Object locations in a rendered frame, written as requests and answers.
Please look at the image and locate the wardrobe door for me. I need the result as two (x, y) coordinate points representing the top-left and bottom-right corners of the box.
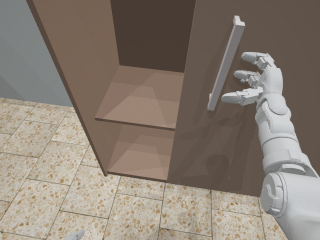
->
(166, 0), (320, 197)

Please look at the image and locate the left robot hand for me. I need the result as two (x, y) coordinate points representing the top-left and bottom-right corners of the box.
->
(64, 229), (85, 240)

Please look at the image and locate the right robot hand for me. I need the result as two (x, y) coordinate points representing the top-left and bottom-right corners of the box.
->
(221, 52), (283, 106)

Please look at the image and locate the right robot forearm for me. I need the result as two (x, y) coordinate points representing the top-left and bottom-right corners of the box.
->
(255, 93), (320, 179)

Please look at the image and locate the robot right upper arm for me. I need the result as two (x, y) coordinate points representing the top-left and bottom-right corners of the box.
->
(260, 171), (320, 240)

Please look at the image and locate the handle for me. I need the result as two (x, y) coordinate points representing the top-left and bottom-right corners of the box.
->
(207, 15), (245, 111)

